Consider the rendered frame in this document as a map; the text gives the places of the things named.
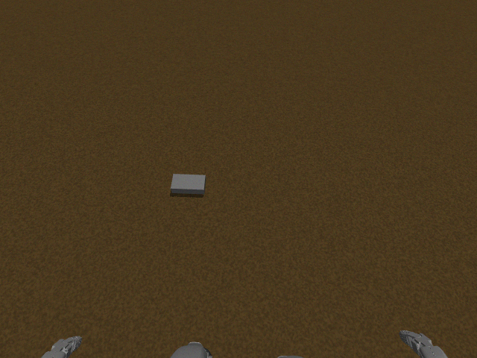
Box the left robot hand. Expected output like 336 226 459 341
41 336 82 358

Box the right robot hand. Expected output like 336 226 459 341
399 330 448 358

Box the small box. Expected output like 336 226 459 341
171 174 206 194

